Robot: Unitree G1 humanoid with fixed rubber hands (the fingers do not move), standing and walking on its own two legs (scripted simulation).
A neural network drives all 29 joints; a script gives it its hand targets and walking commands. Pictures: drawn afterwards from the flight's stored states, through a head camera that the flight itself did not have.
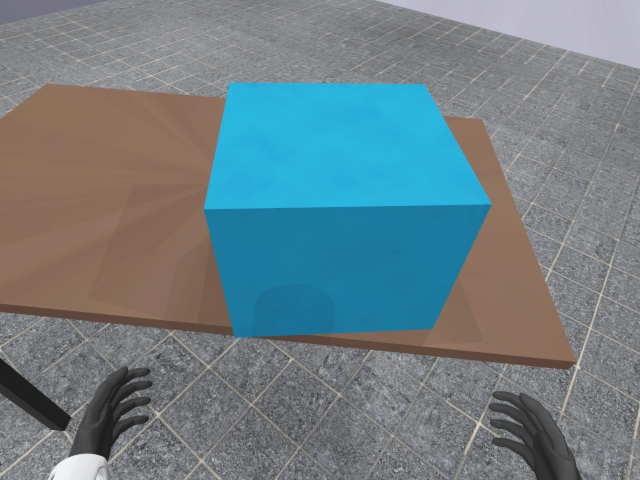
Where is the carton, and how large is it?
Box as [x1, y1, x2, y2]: [204, 83, 491, 337]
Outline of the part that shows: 229,83 204,205 204,212 234,336 239,337 432,328 491,203 424,84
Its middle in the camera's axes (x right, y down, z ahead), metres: +0.02 -0.05 +0.56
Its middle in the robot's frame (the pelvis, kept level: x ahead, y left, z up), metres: +0.47 +0.03 +0.10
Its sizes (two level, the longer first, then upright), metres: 0.288 0.272 0.245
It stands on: a table, 0.76 m high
